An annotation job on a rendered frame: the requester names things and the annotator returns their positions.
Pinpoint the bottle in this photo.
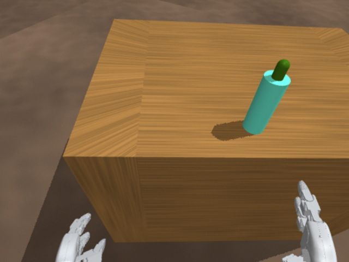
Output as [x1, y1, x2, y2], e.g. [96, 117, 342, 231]
[243, 59, 291, 134]

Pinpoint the right robot hand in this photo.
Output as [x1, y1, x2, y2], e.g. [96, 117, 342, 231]
[281, 181, 337, 262]

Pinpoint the left robot hand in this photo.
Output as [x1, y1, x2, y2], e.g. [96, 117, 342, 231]
[55, 213, 106, 262]

